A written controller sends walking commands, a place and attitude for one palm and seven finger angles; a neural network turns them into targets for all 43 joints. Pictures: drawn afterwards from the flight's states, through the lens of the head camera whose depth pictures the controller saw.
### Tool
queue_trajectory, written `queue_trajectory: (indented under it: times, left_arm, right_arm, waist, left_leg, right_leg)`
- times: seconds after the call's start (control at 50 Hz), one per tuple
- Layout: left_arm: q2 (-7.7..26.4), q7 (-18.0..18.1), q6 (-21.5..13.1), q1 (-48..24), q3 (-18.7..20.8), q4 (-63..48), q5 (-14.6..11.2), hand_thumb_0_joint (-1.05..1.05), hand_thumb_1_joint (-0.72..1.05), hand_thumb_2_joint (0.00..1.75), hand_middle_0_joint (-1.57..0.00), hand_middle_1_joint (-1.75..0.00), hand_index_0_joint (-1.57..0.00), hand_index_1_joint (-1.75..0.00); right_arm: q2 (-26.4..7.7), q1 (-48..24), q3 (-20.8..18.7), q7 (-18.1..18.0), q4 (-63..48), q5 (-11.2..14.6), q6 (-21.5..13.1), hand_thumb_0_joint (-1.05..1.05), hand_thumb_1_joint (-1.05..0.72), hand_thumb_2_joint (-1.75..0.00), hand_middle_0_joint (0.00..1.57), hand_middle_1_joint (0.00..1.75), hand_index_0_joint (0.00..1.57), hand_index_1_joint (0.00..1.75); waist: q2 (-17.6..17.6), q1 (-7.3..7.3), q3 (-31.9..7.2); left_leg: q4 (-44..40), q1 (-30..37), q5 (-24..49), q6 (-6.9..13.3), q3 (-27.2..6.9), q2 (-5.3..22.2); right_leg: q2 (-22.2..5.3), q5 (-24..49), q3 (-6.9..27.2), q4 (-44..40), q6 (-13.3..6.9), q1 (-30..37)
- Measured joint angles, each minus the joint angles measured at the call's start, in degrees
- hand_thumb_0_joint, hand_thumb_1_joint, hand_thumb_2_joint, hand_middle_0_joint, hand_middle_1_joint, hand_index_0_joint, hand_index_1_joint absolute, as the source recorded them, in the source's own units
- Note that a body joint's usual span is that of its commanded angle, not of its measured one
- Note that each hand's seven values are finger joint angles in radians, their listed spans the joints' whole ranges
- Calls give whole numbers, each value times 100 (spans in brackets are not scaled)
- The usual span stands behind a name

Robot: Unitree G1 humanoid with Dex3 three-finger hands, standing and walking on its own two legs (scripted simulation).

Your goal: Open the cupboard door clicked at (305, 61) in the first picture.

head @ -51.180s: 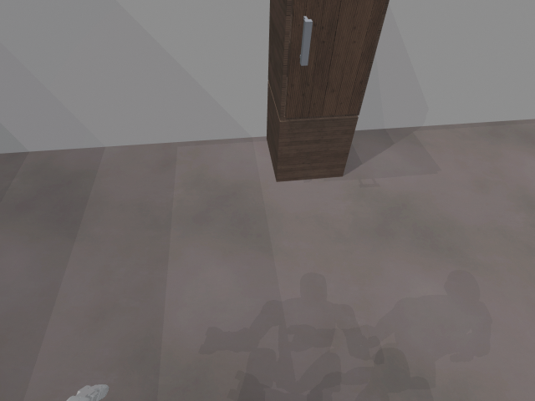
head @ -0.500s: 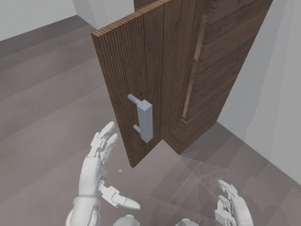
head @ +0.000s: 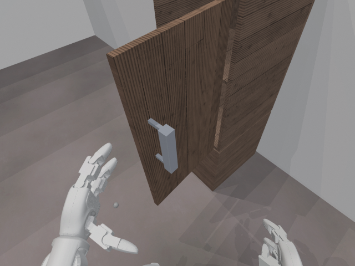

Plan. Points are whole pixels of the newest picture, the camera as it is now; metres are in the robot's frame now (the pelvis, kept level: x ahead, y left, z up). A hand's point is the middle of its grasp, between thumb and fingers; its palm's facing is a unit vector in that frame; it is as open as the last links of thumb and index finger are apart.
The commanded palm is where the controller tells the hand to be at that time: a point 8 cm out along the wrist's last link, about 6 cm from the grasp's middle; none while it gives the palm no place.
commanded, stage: draw the hand back to the body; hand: left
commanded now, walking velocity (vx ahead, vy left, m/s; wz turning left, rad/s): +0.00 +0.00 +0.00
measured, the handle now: (162, 146) +0.38 +0.07 +0.06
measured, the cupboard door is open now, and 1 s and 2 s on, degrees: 97 97 97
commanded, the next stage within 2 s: step back with the hand held close in 1.30 s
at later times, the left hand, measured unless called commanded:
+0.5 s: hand (54, 198) +0.21 +0.22 +0.14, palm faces +0.21 -0.92 -0.34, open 14.1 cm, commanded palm +0.17 +0.27 +0.17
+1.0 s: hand out of the picture +0.22 +0.30 +0.22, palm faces +0.46 -0.78 -0.42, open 8.3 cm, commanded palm +0.17 +0.33 +0.23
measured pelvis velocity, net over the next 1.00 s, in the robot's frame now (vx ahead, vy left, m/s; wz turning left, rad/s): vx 0.02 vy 0.04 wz -0.03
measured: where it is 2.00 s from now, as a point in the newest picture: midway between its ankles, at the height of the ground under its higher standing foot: outside the picture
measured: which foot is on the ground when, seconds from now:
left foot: down 0.00-1.00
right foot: down 0.00-1.00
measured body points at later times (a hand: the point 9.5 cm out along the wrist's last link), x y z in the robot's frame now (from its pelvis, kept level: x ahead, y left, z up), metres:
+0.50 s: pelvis +0.01 +0.03 +0.04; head +0.01 +0.01 +0.49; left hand +0.19 +0.27 +0.16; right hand +0.20 -0.18 -0.04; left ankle +0.01 +0.13 -0.68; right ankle +0.01 -0.09 -0.68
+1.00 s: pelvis +0.02 +0.04 +0.06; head +0.01 +0.02 +0.51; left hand +0.19 +0.34 +0.24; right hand +0.21 -0.18 -0.02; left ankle +0.01 +0.13 -0.68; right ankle +0.01 -0.09 -0.68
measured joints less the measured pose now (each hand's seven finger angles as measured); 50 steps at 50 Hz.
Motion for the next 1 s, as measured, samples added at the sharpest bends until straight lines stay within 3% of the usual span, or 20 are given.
queue_trajectory:
  times: [0.12, 0.24, 0.34, 0.44, 0.62, 1.0]
  left_arm:
    - [131, -338, 368, 107, 209, 17, -252, -2, -50, 30, -15, -30, -15, -30]
    - [292, -416, 281, 301, 510, -329, -412, -2, -47, 31, -15, -30, -15, -30]
    - [604, 325, 647, 478, 536, -679, 327, -2, -37, 35, -16, -30, -16, -30]
    - [655, 735, 902, 518, 566, -631, 608, -1, -22, 42, -16, -30, -17, -30]
    - [845, 1031, 1001, 392, 989, -708, 704, -1, 8, 54, -18, -30, -18, -30]
    - [1104, 1050, 863, -12, 2202, -668, 603, 0, 72, 82, -20, -31, -20, -30]
  right_arm:
    - [-112, -13, 31, -90, -13, 33, -158, 1, -90, -90, 21, 30, 20, 30]
    - [-129, -29, -11, -92, 29, 60, -354, 1, -90, -90, 21, 30, 20, 30]
    - [-30, -119, 18, -240, 199, -23, -209, 1, -90, -90, 21, 30, 20, 30]
    - [36, -229, 99, -319, 347, -74, -106, 1, -90, -90, 21, 30, 20, 30]
    - [90, -302, 201, -325, 704, -133, -172, 1, -90, -90, 21, 30, 20, 30]
    - [3, -535, -15, -174, 1042, -181, -91, 1, -90, -89, 21, 30, 20, 30]
  waist:
    - [-28, 10, 84]
    - [-52, 72, 106]
    - [-37, 149, 201]
    - [4, 180, 420]
    - [-7, 239, 665]
    - [-36, 368, 899]
  left_leg:
    - [-268, 322, 91, 26, -14, 9]
    - [-409, 588, 96, 66, -21, 4]
    - [-870, 1131, 247, 109, 29, -17]
    - [-1402, 1649, 474, 181, 93, -50]
    - [-2242, 2460, 812, 253, 172, -129]
    - [-3185, 3264, 1233, 256, 245, -140]
  right_leg:
    - [21, 131, -12, -341, 23, 359]
    - [25, 179, -16, -557, 64, 665]
    - [19, 354, 37, -1043, 115, 1207]
    - [2, 616, 101, -1603, 186, 1722]
    - [-52, 979, 181, -2451, 272, 2523]
    - [-35, 1430, 256, -3398, 285, 3303]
